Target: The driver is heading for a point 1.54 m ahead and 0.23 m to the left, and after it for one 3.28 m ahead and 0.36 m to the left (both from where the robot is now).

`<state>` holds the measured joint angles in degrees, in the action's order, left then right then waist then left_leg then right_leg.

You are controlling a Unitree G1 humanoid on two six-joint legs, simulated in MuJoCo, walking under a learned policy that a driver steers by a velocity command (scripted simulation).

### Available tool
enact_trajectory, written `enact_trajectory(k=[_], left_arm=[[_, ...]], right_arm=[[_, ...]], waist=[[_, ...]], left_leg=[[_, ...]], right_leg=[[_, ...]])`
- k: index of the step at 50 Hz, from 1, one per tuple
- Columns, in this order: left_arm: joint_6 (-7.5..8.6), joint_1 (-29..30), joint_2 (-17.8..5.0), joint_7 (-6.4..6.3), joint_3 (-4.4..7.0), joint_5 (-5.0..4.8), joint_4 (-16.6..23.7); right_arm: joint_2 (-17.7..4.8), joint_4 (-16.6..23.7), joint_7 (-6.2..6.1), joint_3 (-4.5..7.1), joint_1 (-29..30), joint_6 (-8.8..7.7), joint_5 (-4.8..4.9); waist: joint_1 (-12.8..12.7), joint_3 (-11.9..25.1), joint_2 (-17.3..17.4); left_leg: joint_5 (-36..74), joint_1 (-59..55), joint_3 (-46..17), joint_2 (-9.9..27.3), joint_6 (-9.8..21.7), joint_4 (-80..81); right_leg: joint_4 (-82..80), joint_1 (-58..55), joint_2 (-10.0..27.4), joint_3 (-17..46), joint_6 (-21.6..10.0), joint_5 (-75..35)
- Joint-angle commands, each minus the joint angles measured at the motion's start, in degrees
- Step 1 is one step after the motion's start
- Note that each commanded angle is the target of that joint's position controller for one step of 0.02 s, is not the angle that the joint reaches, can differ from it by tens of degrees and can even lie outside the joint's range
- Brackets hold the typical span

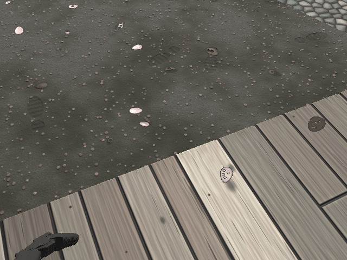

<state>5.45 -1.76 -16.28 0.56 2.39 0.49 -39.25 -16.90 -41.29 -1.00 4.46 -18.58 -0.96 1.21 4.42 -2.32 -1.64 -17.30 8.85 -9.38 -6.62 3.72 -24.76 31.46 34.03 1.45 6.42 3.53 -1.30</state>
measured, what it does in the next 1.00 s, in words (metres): walks ahead, turning left: right foot, then left foot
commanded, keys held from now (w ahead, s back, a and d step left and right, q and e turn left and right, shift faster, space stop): q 0.44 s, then no key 0.52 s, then w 0.04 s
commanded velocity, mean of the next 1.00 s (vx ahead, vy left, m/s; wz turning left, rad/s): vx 0.07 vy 0.00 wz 0.39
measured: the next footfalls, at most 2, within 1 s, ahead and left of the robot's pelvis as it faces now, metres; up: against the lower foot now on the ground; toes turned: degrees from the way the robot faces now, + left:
right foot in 0.06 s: +0.22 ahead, -0.13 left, +0.00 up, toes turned +7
left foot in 0.46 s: +0.13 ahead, +0.11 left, +0.00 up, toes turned +19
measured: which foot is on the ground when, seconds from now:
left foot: down 0.00-0.06, up 0.08-0.44, down 0.46-1.00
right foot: up 0.00-0.04, down 0.06-0.48, up 0.50-0.78, down 0.80-1.00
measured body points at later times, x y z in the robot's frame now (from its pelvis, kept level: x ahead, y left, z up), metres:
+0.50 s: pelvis +0.12 +0.00 +0.00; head +0.14 +0.02 +0.45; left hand +0.19 +0.32 -0.09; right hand +0.33 -0.21 -0.10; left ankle +0.10 +0.10 -0.74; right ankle +0.18 -0.13 -0.74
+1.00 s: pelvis +0.15 +0.01 -0.01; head +0.16 +0.03 +0.44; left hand +0.18 +0.30 -0.12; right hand +0.41 -0.14 -0.08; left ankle +0.10 +0.10 -0.74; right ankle +0.20 -0.12 -0.74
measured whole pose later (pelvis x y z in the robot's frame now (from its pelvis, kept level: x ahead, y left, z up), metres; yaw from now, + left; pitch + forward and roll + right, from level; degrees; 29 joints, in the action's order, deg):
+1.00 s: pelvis +0.15 +0.01 -0.01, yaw +23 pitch +2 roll +0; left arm 4.3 -10.3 -15.4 3.4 0.3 -0.2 -43.4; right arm -15.6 -35.2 5.3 1.0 -10.0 -4.4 0.1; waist -1.4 0.0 -1.5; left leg -19.0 16.6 -2.7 -3.2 2.0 -33.9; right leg 33.6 17.3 4.5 -4.0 2.3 17.8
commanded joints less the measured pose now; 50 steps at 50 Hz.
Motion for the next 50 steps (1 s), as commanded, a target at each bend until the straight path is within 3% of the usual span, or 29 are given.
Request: enact_trajectory(k=[1,3,4,5,6,7,9,10,11,13,15,18,20,23,24,25,26,27,28,30,33,38,39,40,41,42,44,48,50], left_arm=[[0.98,-1.09,-6.92,0.26,2.56,-0.21,3.3],[1.51,-7.67,-9.12,-0.23,3.39,1.07,2.3],[1.12,-11.39,-12.06,-0.79,3.71,1.95,2.67],[-0.26,-13.66,-12.63,-0.45,4.0,1.28,1.24],[-1.16,-10.17,-9.12,-0.5,3.33,0.39,3.03],[-2.05,-7.98,-5.95,-0.92,2.39,0.42,3.89],[-3.42,-3.3,-4.95,-1.31,1.67,0.63,3.67],[-0.11,-6.29,-0.99,-2.04,0.45,-0.56,4.89],[1.05,-3.83,-2.78,-2.63,1.41,-0.75,5.6],[1.8,-0.09,-6.48,-3.24,3.08,0.27,7.58],[1.79,-2.44,-7.77,-3.6,4.08,0.63,7.37],[2.13,-6.3,-8.41,-3.46,5.1,1.47,6.71],[2.43,-5.68,-8.43,-3.15,5.37,1.8,6.95],[2.07,-3.15,-6.78,-2.88,4.3,2.15,5.97],[1.55,-4.49,-4.66,-2.49,3.38,2.36,5.09],[1.34,-8.63,0.3,-2.71,1.95,2.25,7.91],[2.05,-7.58,-4.59,-2.59,2.91,2.47,6.84],[1.15,-5.07,-5.7,-2.32,3.14,2.17,5.94],[0.53,-5.62,-7.4,-2.58,3.9,2.4,5.13],[-0.18,-7.9,-6.52,-2.14,3.5,3.34,3.59],[-0.77,-12.69,-5.89,-0.32,3.08,2.03,0.46],[-1.22,-11.69,-4.1,1.61,1.08,0.59,-0.62],[-0.97,-11.76,-3.89,1.8,0.61,-0.41,-0.99],[-0.56,-10.2,-4.56,1.66,0.43,-1.18,-0.34],[0.03,-7.32,-7.24,1.52,0.46,-1.7,1.46],[0.48,-3.53,-8.4,1.99,0.14,-1.36,2.48],[0.16,-5.44,-8.83,2.56,0.61,-0.45,0.77],[-0.18,-6.03,-7.26,2.73,0.05,-0.93,0.19],[-0.47,-7.45,-6.53,2.63,-0.21,-0.64,-0.54]], right_arm=[[-8.18,3.84,-1.04,2.41,1.26,0.39,0.12],[-4.87,5.89,-1.06,1.46,3.39,0.31,-0.26],[-1.09,6.6,-1.0,0.27,-1.57,0.19,-1.73],[-3.36,6.55,-0.5,0.07,-11.55,0.01,-0.11],[-8.57,4.62,-0.57,1.4,-10.78,0.68,0.6],[-10.45,5.41,-0.84,2.11,-3.96,1.78,0.64],[-9.53,6.56,-1.56,2.46,0.23,3.89,0.26],[-1.64,4.87,1.4,-1.29,-5.32,-0.97,-8.39],[-0.55,4.1,3.16,-1.3,-4.79,-2.34,-8.53],[-1.85,3.21,5.46,-1.41,-4.45,-2.84,-5.84],[-3.71,4.03,6.23,-1.17,-1.31,-2.44,-5.09],[-3.37,5.37,6.26,-2.08,1.73,-2.29,-4.83],[-4.38,4.87,5.79,-1.76,0.6,-2.89,-4.21],[-6.1,5.33,6.19,-0.33,-0.05,-4.64,-1.83],[-7.2,6.25,6.18,0.37,-0.85,-5.25,-1.43],[-15.33,8.06,4.86,2.16,-1.12,-5.78,-0.38],[-15.41,9.03,4.39,2.88,-1.32,-6.95,-2.78],[-13.89,7.51,3.45,2.92,-1.2,-7.5,-3.71],[-11.16,7.57,3.21,2.22,0.68,-7.31,-2.92],[-7.63,8.57,2.99,0.86,5.23,-6.58,-1.23],[-7.46,11.52,3.61,0.43,10.76,-6.05,-2.43],[-8.29,10.51,6.27,0.69,8.61,-5.06,-1.03],[-7.26,10.25,7.23,0.17,9.41,-4.63,-0.29],[-5.65,9.91,7.86,-0.49,9.0,-4.51,-0.64],[-3.81,10.01,7.87,-1.03,6.39,-4.5,-0.56],[-5.31,9.23,7.33,-0.75,1.74,-4.49,-1.04],[-8.71,10.53,6.64,-0.03,7.88,-4.14,-1.44],[-7.65,10.47,6.15,-0.63,9.73,-4.52,-0.98],[-7.44,9.92,5.48,-0.57,8.01,-3.94,-1.0]], waist=[[-3.49,5.86,8.94],[-6.98,11.02,6.32],[-5.65,17.91,-5.79],[-2.48,25.65,-18.55],[-3.42,22.25,-10.41],[-5.23,16.08,-6.12],[-3.98,8.6,-4.19],[-2.78,10.16,-8.83],[-2.97,8.08,-6.44],[-2.77,7.64,-2.61],[-4.34,7.3,-2.73],[-6.12,6.37,-3.54],[-5.41,6.78,-3.84],[-3.02,7.71,-3.1],[-2.33,9.02,-0.28],[-5.41,14.83,15.27],[-2.36,7.85,8.79],[-1.29,6.78,7.71],[-2.47,6.07,8.68],[-4.93,6.23,8.71],[-7.21,7.31,6.74],[-4.99,7.02,4.3],[-6.04,7.24,2.76],[-5.75,8.05,3.47],[-3.64,10.74,1.31],[-0.45,12.0,0.65],[-3.12,9.1,1.34],[-5.07,6.92,1.79],[-4.94,5.1,1.95]], left_leg=[[24.52,1.56,-11.95,11.34,4.72,-3.05],[18.48,4.35,-9.95,6.58,0.81,-15.73],[-11.51,14.75,-3.66,0.77,-2.48,-31.84],[-27.06,25.44,-1.02,-0.71,-4.69,-45.69],[-21.3,28.47,-1.66,3.51,-6.69,-51.42],[-16.71,30.35,1.1,5.12,-7.82,-52.71],[-11.96,28.06,3.04,8.12,-8.62,-48.88],[-9.69,23.0,5.19,9.04,-8.94,-48.5],[-9.76,21.49,6.73,8.44,-9.06,-48.25],[-6.46,19.16,9.68,9.35,-8.66,-39.96],[-5.54,16.14,9.79,10.89,-8.14,-30.7],[-4.61,17.05,8.79,12.28,-5.38,-21.01],[-0.93,15.07,9.42,11.38,-3.1,-15.85],[14.83,2.83,10.91,7.58,2.32,-2.39],[23.7,-3.05,7.99,9.33,6.04,1.43],[47.01,-12.58,-14.34,26.91,21.54,5.86],[39.89,-11.65,-20.3,30.57,24.07,7.65],[29.02,-9.75,-13.86,26.5,18.06,8.52],[26.23,-8.97,-10.35,23.56,14.55,8.31],[29.99,-4.09,-6.08,21.66,11.7,8.68],[30.75,1.68,-0.16,18.11,9.84,8.03],[28.57,1.71,-2.45,18.24,8.22,-1.22],[26.62,2.8,-2.9,17.07,6.91,-3.52],[24.98,4.16,-3.8,15.11,4.64,-4.81],[18.65,3.29,-2.24,11.12,0.67,-5.22],[15.84,1.15,0.43,8.47,-1.75,-3.77],[15.0,0.07,2.6,7.68,-1.92,-5.39],[11.91,6.31,1.48,7.95,-0.44,-3.43],[-0.08,7.26,0.8,7.7,0.31,-0.93]], right_leg=[[-3.82,-11.87,-3.25,-1.41,-1.71,0.32],[-7.72,-24.95,2.66,0.63,-5.5,-11.72],[-3.34,-40.39,16.05,12.16,-10.63,-35.25],[-4.7,-49.58,27.82,31.08,-21.29,-29.66],[-7.53,-44.75,24.82,29.79,-20.4,-15.27],[-8.53,-39.5,20.57,20.55,-17.38,-7.15],[-11.76,-26.95,15.24,10.99,-15.37,0.19],[-18.66,-20.35,12.53,7.44,-17.12,8.39],[-20.74,-18.35,11.8,5.44,-17.35,10.97],[-22.08,-17.65,10.44,-0.16,-16.3,12.94],[-21.2,-18.79,12.13,-2.19,-15.45,11.62],[-19.56,-23.94,16.76,0.01,-17.59,8.8],[-18.68,-25.26,18.44,0.2,-18.01,8.67],[-12.96,-20.26,16.0,-4.3,-13.17,10.78],[-8.33,-17.26,13.47,-7.52,-9.72,12.33],[6.4,-9.1,2.76,-17.35,-1.78,26.29],[12.67,1.71,-1.77,-9.58,0.39,36.59],[16.51,2.87,0.81,-5.71,0.19,33.38],[20.13,3.35,1.53,-5.59,0.64,30.91],[24.52,-0.14,2.04,-4.6,0.93,27.2],[21.87,-6.96,2.27,-6.07,2.18,17.12],[3.65,-13.22,4.6,-7.87,3.34,15.1],[-2.69,-16.41,4.78,-8.53,2.39,6.42],[-3.26,-19.16,4.9,-8.08,0.81,-0.55],[-2.28,-20.49,7.16,-6.52,-2.76,-10.43],[-1.54,-19.29,7.61,-5.92,-6.29,-8.17],[-2.13,-14.49,5.08,-7.73,-3.91,2.35],[-1.02,-18.7,4.65,-8.16,-2.76,6.35],[-2.47,-18.12,4.12,-8.65,-3.45,15.92]])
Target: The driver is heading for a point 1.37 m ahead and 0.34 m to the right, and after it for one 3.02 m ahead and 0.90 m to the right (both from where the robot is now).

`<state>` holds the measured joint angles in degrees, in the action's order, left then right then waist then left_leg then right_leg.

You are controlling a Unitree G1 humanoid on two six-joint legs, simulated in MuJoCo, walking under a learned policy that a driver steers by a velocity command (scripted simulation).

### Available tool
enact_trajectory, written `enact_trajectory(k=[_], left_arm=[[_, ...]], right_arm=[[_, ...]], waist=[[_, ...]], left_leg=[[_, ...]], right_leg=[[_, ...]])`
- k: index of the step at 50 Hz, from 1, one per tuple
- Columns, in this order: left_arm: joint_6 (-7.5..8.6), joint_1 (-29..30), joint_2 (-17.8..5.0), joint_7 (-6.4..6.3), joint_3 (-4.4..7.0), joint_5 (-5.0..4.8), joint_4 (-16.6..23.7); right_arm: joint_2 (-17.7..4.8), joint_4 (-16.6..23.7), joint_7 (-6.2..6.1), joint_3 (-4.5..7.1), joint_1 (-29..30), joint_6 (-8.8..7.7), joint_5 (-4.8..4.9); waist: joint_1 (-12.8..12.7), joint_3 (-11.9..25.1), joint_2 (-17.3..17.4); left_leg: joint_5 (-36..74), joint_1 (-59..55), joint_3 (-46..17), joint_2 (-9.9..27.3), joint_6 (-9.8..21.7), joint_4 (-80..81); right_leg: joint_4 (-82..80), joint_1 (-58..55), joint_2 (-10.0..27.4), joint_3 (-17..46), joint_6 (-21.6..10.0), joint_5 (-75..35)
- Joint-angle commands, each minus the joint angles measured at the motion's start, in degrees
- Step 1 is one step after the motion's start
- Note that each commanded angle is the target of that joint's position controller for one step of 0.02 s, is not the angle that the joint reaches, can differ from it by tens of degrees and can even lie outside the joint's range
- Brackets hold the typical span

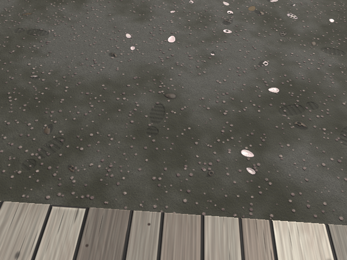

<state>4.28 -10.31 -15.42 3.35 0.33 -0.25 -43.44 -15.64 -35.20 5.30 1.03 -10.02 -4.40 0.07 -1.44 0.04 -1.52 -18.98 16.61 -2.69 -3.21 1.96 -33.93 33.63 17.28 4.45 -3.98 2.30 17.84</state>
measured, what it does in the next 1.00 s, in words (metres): walks ahead: left foot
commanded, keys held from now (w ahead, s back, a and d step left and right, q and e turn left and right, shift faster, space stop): w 0.92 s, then no key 0.08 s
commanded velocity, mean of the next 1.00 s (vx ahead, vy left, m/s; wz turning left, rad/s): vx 0.39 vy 0.00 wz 0.01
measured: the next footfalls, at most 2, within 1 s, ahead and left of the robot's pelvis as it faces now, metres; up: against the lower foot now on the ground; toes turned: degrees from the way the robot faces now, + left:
left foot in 0.56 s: +0.33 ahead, +0.09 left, +0.00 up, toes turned +2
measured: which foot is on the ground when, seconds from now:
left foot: down 0.00-0.20, up 0.22-0.54, down 0.56-1.00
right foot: down 0.00-0.58, up 0.60-1.00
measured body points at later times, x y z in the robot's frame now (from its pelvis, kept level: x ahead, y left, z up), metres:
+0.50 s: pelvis +0.15 -0.03 +0.00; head +0.16 -0.02 +0.45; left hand +0.13 +0.22 -0.14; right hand +0.35 -0.24 -0.08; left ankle +0.27 +0.09 -0.71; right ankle +0.00 -0.14 -0.73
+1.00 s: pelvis +0.42 -0.02 +0.00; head +0.43 -0.02 +0.45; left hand +0.63 +0.18 -0.09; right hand +0.37 -0.24 -0.14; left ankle +0.29 +0.09 -0.73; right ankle +0.56 -0.14 -0.69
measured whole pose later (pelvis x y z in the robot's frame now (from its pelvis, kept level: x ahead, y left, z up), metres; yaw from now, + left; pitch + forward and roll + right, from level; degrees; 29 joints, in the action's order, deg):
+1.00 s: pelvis +0.42 -0.02 +0.00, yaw +0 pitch +3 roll +2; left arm 4.6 -2.8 -12.0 3.7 -0.5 4.8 -43.8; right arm -10.5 -53.3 3.8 -0.1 -27.6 -6.0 -5.4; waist 4.7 1.9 -1.6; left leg -20.9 1.0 2.6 -2.8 1.8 -19.3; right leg 44.0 38.2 3.0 0.3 -2.6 -2.4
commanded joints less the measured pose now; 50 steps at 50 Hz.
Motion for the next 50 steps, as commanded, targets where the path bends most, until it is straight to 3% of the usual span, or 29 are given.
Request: enact_trajectory(k=[1,3,6,9,10,11,12,13,15,16,18,21,25,27,28,29,30,31,32,33,34,36,38,40,42,46,47,48,50], left_arm=[[0.58,1.67,-8.38,-0.58,2.26,0.78,4.01],[0.85,4.29,-8.07,-1.38,2.47,2.02,5.28],[2.51,4.78,-5.46,-1.96,1.74,2.36,6.18],[4.0,-0.69,-5.13,-2.35,1.81,2.36,5.17],[4.22,-7.13,-7.38,-2.93,2.62,2.55,3.41],[4.27,-17.95,-12.36,-3.42,4.16,3.52,0.74],[4.16,-24.14,-11.34,-3.22,3.82,4.59,-0.44],[3.92,-22.42,-9.79,-2.84,3.45,4.49,-1.39],[2.96,-14.35,-3.87,-2.39,1.32,3.48,-0.12],[2.6,-10.98,-2.64,-2.61,0.74,3.16,0.83],[2.15,-8.76,-3.73,-3.11,0.9,3.05,1.35],[2.03,-10.74,-8.26,-1.56,2.08,3.51,-0.09],[1.86,-12.99,-9.53,-0.41,2.83,3.4,-2.63],[1.74,-12.94,-9.6,-0.58,2.69,3.95,-3.37],[2.08,-12.73,-8.93,-0.45,2.49,4.65,-3.52],[2.52,-17.05,-4.6,-0.4,1.35,5.36,-3.06],[3.18,-22.35,0.27,0.96,-0.78,6.71,-2.74],[3.08,-9.44,-3.0,1.98,0.76,4.59,-1.97],[3.5,-5.7,-3.27,1.13,1.33,3.51,-1.39],[3.5,-5.29,-4.78,-0.14,1.73,4.59,-1.93],[3.22,-5.59,-3.28,-0.89,1.2,5.96,-1.83],[1.61,-5.35,-0.13,-0.91,0.16,6.22,-1.75],[0.43,-3.34,-0.04,-0.39,0.0,5.12,-1.29],[0.32,-1.07,-0.09,-0.2,-0.08,4.69,-1.14],[-0.05,2.55,0.79,0.18,-0.53,4.55,-0.28],[-0.78,8.12,-1.12,0.62,0.16,4.57,1.78],[-0.55,6.14,-1.27,0.45,0.25,4.72,1.59],[0.21,4.13,-2.74,0.33,1.03,5.5,1.21],[2.0,0.32,-5.37,-0.26,2.44,4.88,1.13]], right_arm=[[-10.86,3.49,-1.56,3.86,-2.13,-0.25,-0.54],[-11.98,3.1,-3.18,4.62,-4.39,-0.61,-2.02],[-8.01,1.41,-4.54,2.95,-5.47,-1.24,-1.36],[-8.0,1.31,-4.55,2.41,-0.84,-0.23,-2.89],[-7.79,2.49,-4.48,2.43,0.85,-0.14,-3.42],[-5.92,4.58,-3.68,2.1,4.32,-0.71,-4.37],[-4.95,4.12,-3.11,1.92,5.74,-1.78,-4.16],[-3.59,3.04,-3.48,1.82,4.53,-2.39,-3.61],[-4.68,0.29,-3.86,2.36,1.48,-2.07,-5.53],[-3.86,-0.21,-3.65,2.23,1.02,-1.53,-6.07],[-1.98,-1.12,-2.73,1.75,2.51,-0.47,-5.37],[0.35,-0.93,-0.82,0.32,7.15,0.73,-3.53],[-2.76,-0.5,-1.43,0.6,8.44,0.03,-3.44],[-4.65,-0.55,-2.25,1.38,7.16,-0.52,-2.71],[-7.05,-1.81,-2.75,2.4,1.95,-1.05,-2.12],[-10.13,-4.55,-3.36,3.23,-8.37,-1.41,-2.5],[-10.9,-7.4,-4.13,3.24,-23.75,-0.73,-2.52],[-8.29,-11.17,-4.43,2.84,-31.49,-1.27,-4.32],[-9.1,-11.75,-4.44,3.25,-25.0,-2.23,-3.54],[-4.78,-10.86,-4.56,1.96,-17.92,-2.18,-2.72],[-0.39,-10.66,-4.62,0.22,-13.92,-2.07,-2.13],[2.53,-9.19,-4.97,-0.87,-7.46,-2.08,-2.64],[0.3,-9.16,-5.09,0.01,-6.45,-2.84,-3.14],[-1.24,-10.15,-4.39,0.51,-8.57,-3.28,-4.72],[-2.08,-11.8,-3.04,0.77,-11.22,-3.13,-4.74],[-2.85,-15.16,-0.46,0.75,-16.15,-2.2,-4.93],[-2.94,-15.75,-0.6,0.68,-15.9,-2.27,-6.03],[-3.06,-14.26,-1.24,0.79,-13.91,-2.36,-6.0],[-5.38,-11.86,-2.38,1.07,-8.01,-3.01,-5.06]], waist=[[1.65,1.07,2.36],[3.42,-1.43,5.75],[2.95,-2.4,8.29],[-1.5,-0.6,4.61],[-3.97,1.47,-0.71],[-8.55,3.92,-10.35],[-10.65,0.81,-8.11],[-7.59,-2.95,-4.5],[-2.67,-3.14,-2.71],[-0.83,-3.16,-2.83],[-0.4,-3.03,-2.25],[-1.56,-3.77,-2.79],[-0.66,-4.1,-3.15],[1.82,-1.98,-3.74],[4.33,1.77,-2.3],[5.49,12.08,4.75],[9.84,25.19,14.51],[14.99,11.96,8.47],[11.4,0.14,7.75],[8.05,-1.24,6.04],[4.59,0.33,4.99],[0.29,0.68,3.8],[0.19,-0.04,4.14],[1.03,-0.15,3.59],[2.19,-0.63,3.41],[3.46,-1.77,5.34],[1.84,-1.83,5.81],[0.65,-0.14,4.45],[-2.99,1.91,4.11]], left_leg=[[-7.11,-0.07,-6.69,4.38,3.84,9.56],[-17.84,-2.33,-14.61,9.12,9.5,14.0],[-17.19,-6.41,-25.71,17.4,14.29,17.22],[-7.62,4.93,-13.03,10.62,9.47,11.6],[-3.98,12.18,-6.72,5.36,5.36,1.39],[-6.6,25.94,0.06,-2.24,0.03,-16.22],[-15.59,36.45,-3.35,-0.76,-0.47,-28.45],[-13.71,39.69,-5.02,1.72,0.2,-34.82],[-6.62,35.02,-2.2,5.8,0.88,-35.63],[-3.7,31.7,-1.18,7.0,1.01,-32.35],[3.91,25.27,2.4,7.01,-0.05,-21.63],[8.62,12.99,6.71,4.89,-0.72,-8.08],[13.83,13.46,5.54,4.01,2.62,0.6],[17.48,2.96,7.8,1.28,5.22,2.1],[19.12,-7.63,7.61,0.25,7.29,0.71],[24.66,-28.52,-0.49,6.03,13.68,-2.0],[15.04,-50.67,-29.03,22.6,25.62,9.61],[2.71,-43.0,-35.69,22.32,19.87,17.9],[-7.66,-29.1,-29.35,21.76,15.57,19.88],[-6.64,-19.76,-25.06,20.61,14.67,21.59],[0.08,-14.33,-20.58,19.37,14.22,22.82],[7.35,-6.16,-15.09,18.05,13.77,26.65],[9.67,-4.28,-9.49,15.78,13.58,28.91],[19.15,-3.52,-5.1,14.44,13.86,27.99],[24.49,-1.13,-1.57,13.21,13.5,27.08],[23.41,-2.88,-1.09,14.18,12.77,23.92],[29.07,-6.34,-2.67,16.69,12.43,20.53],[33.85,-7.75,-0.99,15.59,11.08,16.85],[45.99,-1.04,3.24,12.15,6.85,8.69]], right_leg=[[-4.11,0.33,0.16,1.13,-3.3,3.56],[-0.98,6.09,-1.53,0.2,-4.86,9.69],[1.48,8.04,-2.76,1.89,-7.26,3.67],[-4.37,-12.45,-3.04,2.18,-10.48,-1.23],[-6.43,-21.8,1.12,9.78,-14.14,-2.45],[-13.72,-35.24,10.41,28.18,-22.17,-9.82],[-18.59,-37.48,18.46,36.27,-24.96,-15.46],[-19.34,-34.89,19.82,33.03,-23.43,-16.46],[-22.24,-25.97,15.04,23.35,-19.95,-14.82],[-24.52,-22.2,13.08,20.03,-18.55,-14.18],[-28.3,-17.58,8.51,13.44,-15.8,-10.69],[-28.41,-8.93,6.15,7.49,-15.29,-16.42],[-23.77,-16.31,11.43,9.99,-16.34,-22.7],[-18.61,-13.92,9.71,7.3,-14.33,-36.62],[-10.28,-10.06,6.02,3.63,-11.25,-43.1],[6.08,1.16,-0.62,-0.49,-6.56,-34.59],[24.49,17.49,-9.59,1.91,-3.18,2.72],[38.53,28.83,-8.8,9.6,-5.53,12.33],[42.45,33.04,-4.26,10.99,-7.51,6.85],[40.3,29.37,-1.36,10.3,-8.58,3.74],[37.29,24.89,0.79,10.44,-9.31,0.89],[32.63,18.9,2.69,9.53,-7.98,0.53],[26.64,20.11,2.52,7.5,-6.27,-2.72],[19.23,20.89,2.19,5.68,-4.63,-12.14],[11.4,17.85,1.05,3.45,-3.89,-19.25],[6.97,15.31,-0.97,3.87,-3.96,-23.2],[12.08,17.34,0.41,7.25,-4.27,-25.92],[15.22,16.36,-1.24,4.64,-4.73,-22.1],[14.3,1.14,-4.34,0.65,-5.98,-18.19]])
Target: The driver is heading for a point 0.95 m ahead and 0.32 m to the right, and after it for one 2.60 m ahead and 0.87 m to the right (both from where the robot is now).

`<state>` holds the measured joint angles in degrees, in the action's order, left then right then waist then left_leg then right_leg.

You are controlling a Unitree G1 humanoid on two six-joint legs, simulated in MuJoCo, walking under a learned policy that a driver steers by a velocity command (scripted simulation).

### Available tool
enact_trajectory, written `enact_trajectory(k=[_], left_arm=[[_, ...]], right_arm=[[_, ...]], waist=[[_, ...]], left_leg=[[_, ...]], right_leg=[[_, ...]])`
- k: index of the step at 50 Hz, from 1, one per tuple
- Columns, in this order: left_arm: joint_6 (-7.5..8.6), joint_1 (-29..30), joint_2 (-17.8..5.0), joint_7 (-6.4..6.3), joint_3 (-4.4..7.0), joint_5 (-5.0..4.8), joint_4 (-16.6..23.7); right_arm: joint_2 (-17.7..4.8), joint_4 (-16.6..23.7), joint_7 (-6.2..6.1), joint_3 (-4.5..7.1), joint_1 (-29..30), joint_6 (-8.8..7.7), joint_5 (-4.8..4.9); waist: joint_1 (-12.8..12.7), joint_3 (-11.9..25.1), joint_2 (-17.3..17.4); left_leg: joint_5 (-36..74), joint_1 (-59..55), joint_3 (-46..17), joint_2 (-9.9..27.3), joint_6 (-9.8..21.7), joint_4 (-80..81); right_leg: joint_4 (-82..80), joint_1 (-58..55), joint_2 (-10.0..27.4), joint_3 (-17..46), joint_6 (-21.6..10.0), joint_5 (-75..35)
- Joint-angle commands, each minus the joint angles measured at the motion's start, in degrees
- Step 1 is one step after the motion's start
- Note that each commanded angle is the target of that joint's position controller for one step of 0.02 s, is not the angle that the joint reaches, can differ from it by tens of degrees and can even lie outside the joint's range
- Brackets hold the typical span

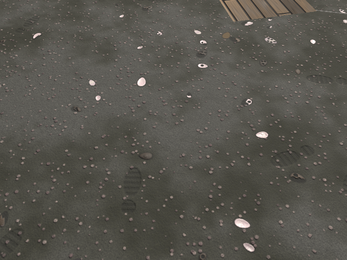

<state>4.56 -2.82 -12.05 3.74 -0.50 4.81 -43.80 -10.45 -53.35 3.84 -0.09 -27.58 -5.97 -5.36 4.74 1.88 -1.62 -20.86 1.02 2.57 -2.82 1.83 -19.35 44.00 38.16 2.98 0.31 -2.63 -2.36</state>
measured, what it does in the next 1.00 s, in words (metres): walks ahead, turning right: right foot, then left foot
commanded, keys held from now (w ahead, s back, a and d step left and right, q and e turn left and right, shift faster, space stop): no key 0.34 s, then e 0.52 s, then w+e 0.14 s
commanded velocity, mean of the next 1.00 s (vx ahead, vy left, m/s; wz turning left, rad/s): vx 0.10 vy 0.00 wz -0.26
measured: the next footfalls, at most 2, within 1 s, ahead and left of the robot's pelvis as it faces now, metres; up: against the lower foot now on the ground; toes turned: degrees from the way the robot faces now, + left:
right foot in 0.02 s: +0.16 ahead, -0.12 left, +0.00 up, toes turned -2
left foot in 0.34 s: +0.17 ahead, +0.12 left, +0.00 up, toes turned +4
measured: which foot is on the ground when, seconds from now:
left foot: down 0.00-0.04, up 0.06-0.32, down 0.34-0.68, up 0.70-1.00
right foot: up 0.00-0.00, down 0.02-1.00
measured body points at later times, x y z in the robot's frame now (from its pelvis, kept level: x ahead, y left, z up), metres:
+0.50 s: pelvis +0.12 -0.01 +0.00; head +0.15 -0.01 +0.44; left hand +0.25 +0.24 -0.12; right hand +0.24 -0.27 -0.12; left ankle +0.13 +0.11 -0.73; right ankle +0.12 -0.11 -0.73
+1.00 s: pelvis +0.15 -0.04 +0.01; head +0.17 -0.05 +0.46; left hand +0.32 +0.18 -0.10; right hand +0.22 -0.33 -0.09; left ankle +0.15 +0.12 -0.67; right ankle +0.12 -0.10 -0.73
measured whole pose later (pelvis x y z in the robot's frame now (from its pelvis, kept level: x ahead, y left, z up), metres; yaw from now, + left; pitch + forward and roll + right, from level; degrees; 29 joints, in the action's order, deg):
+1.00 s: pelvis +0.15 -0.04 +0.01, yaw -19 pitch +3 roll +1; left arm 5.8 -20.1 -14.4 3.3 3.0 2.5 -38.7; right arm -14.9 -39.2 -1.2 2.1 -10.9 -1.5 -5.0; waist -2.1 1.4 -0.3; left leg -23.1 25.8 -1.5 1.9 -5.7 -57.7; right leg 25.7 14.2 -6.4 5.4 -6.3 14.0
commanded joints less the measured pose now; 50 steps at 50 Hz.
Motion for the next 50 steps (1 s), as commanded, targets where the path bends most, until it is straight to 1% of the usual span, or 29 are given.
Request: enact_trajectory(k=[1,2,3,4,5,6,7,9,12,14,17,19,20,23,25,28,29,31,33,34,35,36,37,39,40,42,44,47,50], left_arm=[[2.54,-15.62,-10.77,-0.83,4.47,-1.21,-1.25],[3.14,-15.75,-14.94,-1.55,5.61,-3.87,-1.04],[2.3,-20.25,-16.9,-1.92,5.53,-3.57,-0.2],[2.59,-28.58,-14.05,-1.63,4.69,-1.0,-1.72],[3.53,-27.39,-15.76,-1.45,6.11,-1.22,-3.68],[3.28,-19.94,-12.17,-1.89,5.55,-2.72,-3.36],[2.8,-17.11,-6.63,-2.3,3.44,-3.43,-2.63],[2.32,-9.66,-4.42,-2.59,2.55,-3.03,-1.39],[2.84,-2.73,-8.31,-1.3,3.61,-3.16,0.57],[2.65,-3.54,-9.63,0.26,3.93,-3.69,-0.21],[1.66,-4.6,-7.5,3.29,3.0,-5.56,-0.41],[1.0,-19.05,-6.36,1.98,3.65,-5.68,-2.25],[0.48,-18.12,-7.44,0.73,3.94,-5.12,-2.47],[0.11,-9.25,-10.5,-1.85,5.32,-4.17,2.55],[1.02,-8.78,-8.52,-3.41,4.88,-3.93,4.63],[1.1,-10.28,-5.35,-4.1,4.24,-2.66,5.57],[0.87,-10.38,-4.99,-4.18,4.39,-2.1,5.93],[0.48,-11.24,-4.88,-3.57,4.4,-1.98,6.11],[1.42,-12.88,-5.64,-2.53,5.4,-3.44,5.58],[1.96,-13.89,-9.78,-2.83,7.04,-3.2,6.33],[2.57,-19.04,-19.62,-3.44,9.34,-3.65,8.7],[3.42,-24.92,-17.11,-2.55,9.25,-1.39,6.01],[3.92,-24.76,-15.47,-1.9,9.13,-0.82,4.45],[3.18,-18.3,-9.81,-1.05,6.94,-3.07,5.37],[2.36,-14.53,-9.63,-0.93,6.59,-3.54,6.7],[1.31,-11.94,-10.55,-0.83,6.39,-2.52,8.8],[1.43,-13.89,-11.33,-0.82,6.25,-1.63,8.81],[1.89,-17.76,-9.26,-0.5,5.31,-2.3,8.31],[2.18,-18.24,-8.46,-0.46,4.79,-2.66,9.27]], right_arm=[[-12.4,6.8,-1.12,2.61,11.56,-1.49,0.56],[-12.96,5.48,-0.67,2.99,9.22,-1.91,3.66],[-2.74,2.82,0.06,-0.03,-7.51,-1.24,0.9],[-5.35,3.58,0.52,0.94,-4.8,-1.24,1.61],[-7.04,8.28,-0.04,1.66,5.06,-0.93,3.79],[-9.46,10.41,-1.31,2.09,12.5,-0.06,3.34],[-8.27,9.67,-2.36,1.51,13.02,0.28,1.19],[-3.59,8.38,-2.67,-0.01,9.92,1.42,0.42],[-4.48,4.42,0.14,0.97,2.5,3.0,1.78],[-4.15,4.77,1.37,0.94,4.2,4.05,1.99],[-8.46,6.07,0.37,2.56,6.32,2.76,3.79],[-15.68,11.64,-0.23,3.61,18.57,1.24,5.49],[-12.41,12.0,0.72,3.06,22.89,1.58,5.06],[-14.02,14.01,-2.25,5.07,21.67,2.22,4.49],[-13.32,14.95,-5.23,5.66,17.98,1.92,3.71],[-12.5,14.82,-7.2,6.04,12.68,1.53,4.14],[-12.96,14.59,-7.7,6.3,12.81,1.3,3.58],[-14.13,15.71,-8.54,6.94,18.52,0.94,3.37],[-13.94,16.17,-7.3,7.02,23.05,1.67,2.53],[-11.05,15.71,-6.32,6.47,19.59,2.06,1.54],[-7.24,20.54,-6.14,5.32,19.5,1.79,2.1],[-9.11,20.35,-5.46,5.29,24.3,1.84,3.53],[-8.82,20.81,-5.88,5.03,26.14,2.04,4.02],[-12.29,19.66,-7.37,5.97,23.36,1.76,1.92],[-11.63,19.06,-7.5,5.47,21.55,2.06,0.84],[-10.42,18.2,-7.06,4.85,19.24,2.9,1.15],[-9.31,17.1,-5.74,4.16,14.97,3.73,0.86],[-8.78,16.95,-4.93,3.42,15.01,4.37,-0.32],[-6.55,18.9,-4.82,1.94,20.06,3.31,0.53]], waist=[[-12.51,1.62,3.01],[-11.74,2.17,-0.94],[-6.9,21.41,-16.09],[-10.02,22.85,-9.72],[-11.22,12.16,-8.53],[-9.91,4.35,-2.17],[-8.13,6.18,2.58],[-1.82,3.98,-0.04],[2.5,2.78,0.7],[1.26,2.9,-0.86],[0.98,3.3,1.52],[-9.44,5.46,8.15],[-9.67,4.79,7.14],[-5.63,2.24,4.3],[-3.99,3.59,3.92],[-2.93,2.9,8.87],[-3.01,1.57,10.66],[-5.07,-0.91,7.48],[-5.9,-0.09,5.55],[-4.79,2.76,-0.02],[-6.11,8.24,-13.27],[-11.47,6.09,-2.95],[-10.55,3.1,-0.1],[-5.96,3.35,-1.53],[-3.41,3.01,-1.02],[-2.24,3.88,-0.44],[-2.03,4.71,-0.71],[-5.15,-0.91,-3.32],[-8.13,-1.72,-3.71]], left_leg=[[52.24,21.09,0.05,8.59,4.56,-14.36],[40.17,21.08,0.69,4.68,1.71,-24.03],[-9.62,30.06,0.32,-1.04,-3.62,-50.55],[-22.25,35.92,-8.09,-2.67,-4.12,-63.07],[-19.0,44.1,-9.94,-0.12,-4.18,-66.26],[-15.65,48.64,-8.31,4.07,-4.36,-64.81],[-12.13,40.84,-9.12,7.23,-4.6,-59.44],[-10.03,29.75,-8.12,10.07,-6.97,-50.14],[2.04,13.46,-0.98,7.93,-9.32,-35.01],[5.83,9.45,-0.1,7.03,-9.26,-29.21],[20.05,6.57,-0.7,7.87,-4.49,-15.5],[35.03,8.32,-6.95,14.39,7.54,-8.37],[20.14,13.46,-6.83,13.94,7.23,-7.11],[8.77,13.09,-3.57,10.65,4.34,-8.28],[14.1,9.61,-5.36,13.92,8.76,-8.17],[24.15,5.73,-11.24,23.49,16.04,-3.37],[25.58,7.28,-12.62,26.6,16.09,-1.84],[21.08,10.3,-7.05,24.31,10.12,-2.08],[16.01,13.86,-0.37,20.43,4.77,-9.11],[8.81,18.03,5.6,15.85,0.32,-18.91],[-19.32,30.47,7.46,4.65,-6.46,-34.54],[-25.75,39.34,-4.35,3.44,-7.06,-42.06],[-22.49,42.39,-7.93,5.2,-7.09,-46.44],[-15.69,39.29,-8.32,6.27,-7.05,-50.43],[-11.87,35.14,-8.19,6.67,-7.47,-49.87],[-2.98,29.39,-6.74,4.97,-8.58,-49.33],[3.48,24.19,-4.59,3.8,-9.0,-49.08],[0.42,26.04,-4.25,5.04,-7.94,-43.48],[-6.73,25.65,-3.75,4.85,-6.71,-32.21]], right_leg=[[1.75,-33.3,-5.57,-5.9,-1.71,-0.31],[-15.71,-37.84,-2.25,-2.02,-5.05,-13.44],[-10.23,-62.59,16.7,20.41,-24.62,-45.28],[-13.93,-62.35,20.18,30.19,-27.71,-55.7],[-17.7,-52.88,21.29,29.62,-24.68,-43.49],[-20.99,-42.72,20.34,27.29,-20.92,-24.07],[-20.73,-35.12,17.94,21.49,-18.75,-33.29],[-25.16,-20.48,12.64,13.4,-15.98,-29.96],[-26.63,-6.64,3.15,0.43,-9.89,-19.95],[-23.07,-6.94,3.48,1.47,-8.65,-14.11],[-15.24,-11.28,4.6,5.27,-5.97,-6.73],[-14.27,-17.33,-1.88,0.61,0.02,11.2],[-14.67,-20.74,-3.67,-2.4,1.53,15.86],[-13.58,-17.02,-2.9,0.68,-3.65,11.44],[-11.82,-15.25,-2.59,1.5,-5.78,8.2],[-3.15,-12.34,-4.42,-3.15,-3.18,18.15],[0.99,-12.88,-3.86,-3.71,-1.83,29.11],[-3.96,-16.84,-2.52,-3.7,-0.8,28.23],[-15.45,-26.02,-5.84,-5.69,-2.37,7.98],[-17.72,-33.8,-2.8,0.03,-6.65,-13.27],[-22.1,-45.53,13.85,26.83,-22.22,-40.01],[-22.9,-49.41,18.02,29.2,-25.1,-36.39],[-22.38,-47.85,16.92,25.13,-22.06,-30.96],[-21.49,-40.19,13.47,18.6,-18.6,-32.35],[-22.69,-34.26,11.82,16.52,-17.3,-31.56],[-23.18,-27.95,8.51,13.66,-16.16,-30.28],[-23.46,-23.71,5.84,12.02,-16.21,-22.57],[-28.97,-22.34,5.8,19.43,-14.86,18.54],[-26.65,-25.24,6.08,24.94,-14.71,25.99]])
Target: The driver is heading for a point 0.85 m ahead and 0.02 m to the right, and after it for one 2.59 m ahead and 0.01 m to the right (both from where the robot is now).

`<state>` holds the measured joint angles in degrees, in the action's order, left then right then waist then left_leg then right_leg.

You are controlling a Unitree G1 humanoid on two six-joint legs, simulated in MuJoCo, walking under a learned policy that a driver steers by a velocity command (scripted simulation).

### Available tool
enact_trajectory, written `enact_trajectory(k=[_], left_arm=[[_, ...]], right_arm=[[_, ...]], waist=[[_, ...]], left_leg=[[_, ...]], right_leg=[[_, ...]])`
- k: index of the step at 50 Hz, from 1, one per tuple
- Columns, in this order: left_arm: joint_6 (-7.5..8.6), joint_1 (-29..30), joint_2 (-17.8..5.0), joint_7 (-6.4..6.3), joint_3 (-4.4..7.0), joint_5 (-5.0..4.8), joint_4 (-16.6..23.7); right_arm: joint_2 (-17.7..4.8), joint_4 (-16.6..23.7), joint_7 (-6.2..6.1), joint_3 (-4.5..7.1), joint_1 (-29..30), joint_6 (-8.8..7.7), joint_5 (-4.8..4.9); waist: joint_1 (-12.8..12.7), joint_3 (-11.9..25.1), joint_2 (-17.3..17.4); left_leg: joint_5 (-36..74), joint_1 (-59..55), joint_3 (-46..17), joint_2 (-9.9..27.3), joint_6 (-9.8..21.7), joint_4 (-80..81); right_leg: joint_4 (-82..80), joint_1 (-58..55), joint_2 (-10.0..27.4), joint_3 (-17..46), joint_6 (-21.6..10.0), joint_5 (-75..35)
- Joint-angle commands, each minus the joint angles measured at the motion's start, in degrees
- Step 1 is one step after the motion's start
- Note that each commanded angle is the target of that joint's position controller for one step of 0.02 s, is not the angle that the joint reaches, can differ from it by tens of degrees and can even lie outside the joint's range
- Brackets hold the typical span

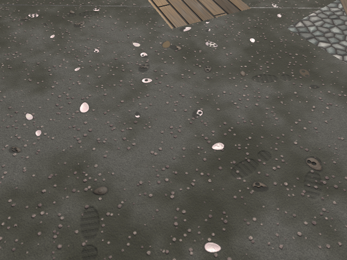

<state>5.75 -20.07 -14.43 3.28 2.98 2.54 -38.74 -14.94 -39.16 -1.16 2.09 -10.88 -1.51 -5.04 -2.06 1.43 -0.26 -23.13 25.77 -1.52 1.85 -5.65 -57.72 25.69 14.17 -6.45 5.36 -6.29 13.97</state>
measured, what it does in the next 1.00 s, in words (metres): goes down: left foot, then right foot 0.16 m lower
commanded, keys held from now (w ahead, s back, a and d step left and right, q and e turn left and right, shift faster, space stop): w+e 0.20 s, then w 0.28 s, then no key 0.52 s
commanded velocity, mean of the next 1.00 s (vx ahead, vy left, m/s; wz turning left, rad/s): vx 0.28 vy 0.00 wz -0.25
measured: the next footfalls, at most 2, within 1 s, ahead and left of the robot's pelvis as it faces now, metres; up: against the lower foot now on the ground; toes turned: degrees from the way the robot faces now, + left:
left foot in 0.14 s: -0.01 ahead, +0.12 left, +0.00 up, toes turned -4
right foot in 0.62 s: +0.38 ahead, -0.16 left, -0.16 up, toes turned -13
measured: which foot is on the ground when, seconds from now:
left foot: up 0.00-0.12, down 0.14-0.62, up 0.64-0.92, down 0.94-1.00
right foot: down 0.00-0.14, up 0.16-0.60, down 0.62-1.00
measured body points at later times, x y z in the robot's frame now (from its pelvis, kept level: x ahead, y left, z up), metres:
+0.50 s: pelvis +0.15 +0.00 -0.05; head +0.16 +0.00 +0.40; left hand +0.41 +0.15 -0.14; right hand +0.00 -0.19 -0.19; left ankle -0.05 +0.13 -0.74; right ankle +0.33 -0.18 -0.74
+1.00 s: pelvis +0.33 -0.03 -0.17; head +0.33 -0.02 +0.28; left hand +0.45 +0.19 -0.32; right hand +0.40 -0.30 -0.29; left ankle +0.42 +0.09 -0.90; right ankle +0.34 -0.15 -0.90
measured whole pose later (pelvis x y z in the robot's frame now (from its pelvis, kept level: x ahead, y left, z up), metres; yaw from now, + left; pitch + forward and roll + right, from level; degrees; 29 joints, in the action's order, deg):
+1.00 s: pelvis +0.33 -0.03 -0.17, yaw -13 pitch +0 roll -3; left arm 1.1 -13.5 -11.2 -0.4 1.7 0.4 -54.2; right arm -10.9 -47.8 -2.8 1.8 -9.7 1.2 -1.2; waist -0.9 0.6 1.3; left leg -15.0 22.5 -4.9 4.1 -2.8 -35.7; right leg 31.1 17.8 -3.9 -1.3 -1.4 13.6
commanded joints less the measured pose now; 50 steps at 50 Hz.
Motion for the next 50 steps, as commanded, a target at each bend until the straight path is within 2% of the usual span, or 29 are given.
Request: enact_trajectory(k=[1,6,7,8,9,10,11,13,17,18,20,22,23,24,28,30,31,32,33,35,36,37,39,41,43,47,48,49,50], left_arm=[[0.97,-0.47,-6.51,0.16,1.38,-0.69,4.81],[-1.39,4.65,-7.98,1.85,1.72,-0.43,5.83],[-1.28,2.99,-3.6,2.19,0.43,0.49,4.91],[-0.48,0.75,2.66,2.89,-1.23,0.8,7.51],[0.78,4.21,-2.32,2.64,-0.22,1.43,7.01],[0.51,4.68,-3.91,1.12,0.22,0.74,5.01],[-0.06,4.09,-4.29,0.11,0.16,0.87,3.37],[-0.84,6.59,-3.51,0.96,-0.39,3.18,2.34],[-1.29,12.4,-0.19,3.38,-2.35,2.27,2.13],[-0.95,14.07,-0.64,2.96,-2.48,2.04,2.54],[-0.13,16.78,-1.89,2.23,-2.48,2.44,1.46],[-1.42,20.64,-0.08,2.46,-3.6,1.96,3.03],[-1.22,26.95,-2.37,1.83,-1.49,-6.6,5.81],[-1.17,26.78,-1.74,1.85,-1.92,-7.47,6.09],[-1.47,23.07,-0.47,2.68,-1.71,-3.78,2.14],[-1.61,7.81,-2.03,1.65,-0.45,-3.34,-4.96],[-2.49,-2.85,-5.01,0.59,0.57,-2.37,-9.01],[-2.38,-9.28,-8.35,-0.09,0.28,-0.29,-11.17],[-2.89,-11.11,-8.94,-0.45,1.02,-1.61,-11.68],[-4.09,2.17,-6.37,-1.31,0.46,-2.58,-7.88],[-4.03,7.52,-6.58,-2.42,0.34,-2.85,-7.48],[-3.74,13.61,-5.19,-2.98,-0.25,-2.45,-6.19],[-3.03,16.0,-4.6,-2.54,-0.59,-0.74,-7.43],[-2.48,14.79,-5.0,-3.01,-0.03,-0.39,-8.28],[-2.72,11.13,-4.72,-3.22,0.14,-0.94,-10.43],[-3.67,10.55,0.09,-3.36,-1.06,-2.15,-12.0],[-4.02,8.28,0.4,-3.62,-1.13,-2.05,-12.92],[-4.05,3.8,-0.85,-3.84,-0.46,-2.26,-13.11],[-4.76,2.81,-1.41,-4.68,-0.12,-2.93,-13.18]], right_arm=[[-1.37,5.17,0.14,-0.66,3.7,-1.6,0.49],[-1.74,3.32,1.08,-1.2,-6.66,-4.19,1.68],[-3.93,1.4,0.53,-0.55,-13.64,-4.93,1.01],[-12.56,0.81,-0.48,1.61,-19.47,-6.2,0.65],[-11.22,-0.39,0.44,1.55,-19.17,-5.99,-1.02],[-7.54,-0.45,1.32,0.77,-13.97,-5.97,0.18],[-2.18,-0.36,1.76,-0.81,-11.16,-6.19,0.85],[2.07,-0.81,1.16,-2.56,-10.47,-6.1,1.77],[-2.13,-6.19,1.07,-1.78,-18.96,-5.88,-1.03],[0.4,-8.97,1.04,-2.46,-22.51,-6.2,-1.24],[0.24,-8.88,1.6,-2.65,-21.81,-6.77,0.74],[-3.3,-9.65,3.43,-2.19,-20.46,-5.88,-0.07],[-5.03,-11.09,0.37,-0.27,-18.8,-4.55,10.26],[-5.67,-12.65,-0.8,-0.79,-20.87,-4.17,10.35],[-3.42,-15.41,-1.37,-0.58,-24.7,-1.52,6.98],[-3.97,-15.2,-0.8,-0.24,-21.09,-0.72,6.63],[-3.5,-15.03,0.02,-0.06,-19.86,-1.07,6.46],[3.71,-15.82,0.91,-1.59,-29.31,-1.81,6.5],[-1.55,-14.21,1.73,-1.59,-30.98,-3.21,8.7],[-5.49,-10.5,0.95,-0.45,-21.51,-3.99,8.41],[-2.41,-9.66,-0.33,-0.81,-19.36,-2.99,8.27],[-3.03,-9.67,-1.76,-0.19,-17.57,-0.81,6.57],[0.28,-9.05,-2.59,-0.39,-17.1,1.18,4.98],[0.3,-8.39,-2.56,-0.1,-13.47,0.49,5.04],[0.25,-9.52,-2.25,0.28,-12.82,0.81,5.8],[-0.49,-8.42,-1.98,1.04,-7.31,3.2,2.96],[-2.14,-7.42,-1.91,1.29,-6.59,3.26,2.94],[-6.78,-7.16,-1.92,2.34,-4.99,3.13,3.71],[-7.39,-7.67,-1.63,3.06,-2.7,2.81,4.03]], waist=[[-1.66,-1.14,-5.03],[3.23,-0.39,-1.87],[5.56,1.74,1.43],[5.29,2.32,13.9],[6.52,-2.39,2.81],[4.15,-4.65,-2.42],[3.78,-3.27,-1.55],[3.99,-3.17,1.49],[6.59,-5.18,1.59],[7.21,-6.43,1.7],[7.61,-6.3,2.09],[6.93,-7.16,3.39],[6.03,-14.62,-2.37],[5.68,-13.54,-1.96],[6.36,-7.23,0.94],[-1.21,-1.35,1.49],[-5.93,3.39,-0.88],[-3.79,15.13,-12.46],[-5.81,26.11,-13.09],[-1.96,22.42,0.76],[2.05,18.77,0.17],[5.09,11.14,5.89],[8.21,4.12,1.77],[6.77,5.34,-4.47],[5.92,8.44,-6.77],[6.0,1.73,-4.84],[5.51,-1.64,-3.14],[1.65,-3.86,4.56],[1.14,-4.84,10.35]], left_leg=[[-7.26,-1.22,1.25,-0.92,1.08,9.35],[3.79,-21.3,4.09,-5.88,4.56,30.79],[7.57,-31.27,-1.33,-0.35,7.79,32.65],[31.45,-42.43,-27.11,18.8,26.83,34.91],[32.86,-41.31,-36.36,28.68,33.61,40.1],[29.71,-37.55,-27.93,26.95,30.37,40.03],[25.5,-33.76,-18.1,18.81,25.22,38.9],[26.11,-28.32,-7.61,10.18,19.68,39.66],[29.33,-24.48,-2.93,9.06,20.78,39.94],[26.55,-29.08,-4.55,9.68,20.29,38.26],[19.47,-24.89,-0.17,4.82,17.84,37.87],[13.49,-7.7,1.76,3.98,16.85,40.53],[16.68,-3.0,0.46,6.1,13.46,36.57],[17.61,-6.36,1.78,6.66,12.28,33.89],[24.09,-24.57,1.31,5.06,10.58,13.06],[27.48,-21.09,1.64,2.62,9.78,-7.57],[11.66,-7.09,3.73,-1.89,7.2,-25.08],[-31.22,16.78,-2.72,-7.56,4.37,-50.09],[-27.79,23.42,-12.36,-5.45,3.48,-50.93],[-14.83,23.0,-10.28,1.66,3.64,-37.05],[-6.62,22.57,-7.36,3.49,2.58,-35.86],[-0.03,12.19,-5.88,5.48,1.2,-28.36],[1.57,-0.02,-5.17,6.46,-0.79,-8.3],[6.89,-8.63,-3.41,4.78,-0.42,6.82],[15.11,-13.16,-2.49,2.89,-0.19,12.46],[14.83,-19.03,-2.42,2.77,3.31,22.91],[15.22,-18.68,-4.34,4.83,4.61,27.97],[14.37,-17.84,-4.95,6.12,6.47,28.47],[-2.52,-8.22,-6.25,5.53,7.64,33.52]], right_leg=[[-7.18,-0.7,14.73,20.4,-11.23,9.91],[5.47,9.23,10.3,23.39,-13.2,5.46],[15.55,17.13,7.74,21.05,-9.89,11.22],[37.41,37.36,-3.13,7.04,0.0,18.53],[47.41,49.91,1.9,8.22,3.23,19.28],[52.5,51.04,5.91,7.53,5.0,13.26],[55.18,48.45,7.37,4.69,6.0,7.14],[49.0,43.41,8.83,0.84,6.14,-2.46],[39.02,42.18,10.1,-2.96,5.02,-16.5],[33.38,47.74,11.55,1.25,5.19,-23.43],[15.94,39.95,10.65,-1.65,5.18,-39.35],[13.8,18.93,8.98,-6.98,3.81,-41.96],[7.85,17.15,7.85,-4.26,2.29,-43.28],[4.9,16.46,6.6,-4.93,1.96,-43.31],[-6.24,14.13,7.05,-3.7,1.23,-42.04],[-14.22,-2.91,8.16,-4.74,0.18,-48.71],[-10.89,-22.47,12.13,-3.77,-1.6,-59.36],[15.55,-51.11,24.61,4.42,-8.48,-93.65],[17.92,-57.62,30.81,14.69,-16.8,-90.32],[5.47,-38.96,28.83,14.49,-17.22,-50.68],[-1.26,-26.54,31.68,21.22,-18.21,-31.5],[-7.4,-6.71,31.06,20.53,-16.82,-30.48],[-8.21,11.05,22.66,9.28,-12.21,-33.98],[-7.1,13.48,16.46,1.23,-8.44,-38.46],[-6.96,10.7,16.39,0.87,-7.47,-32.26],[-8.63,16.4,12.69,2.85,-0.83,8.68],[-6.85,17.36,10.31,2.34,2.02,15.92],[-4.16,18.21,6.92,0.26,3.93,15.64],[-2.01,10.84,4.54,-4.27,4.82,11.19]])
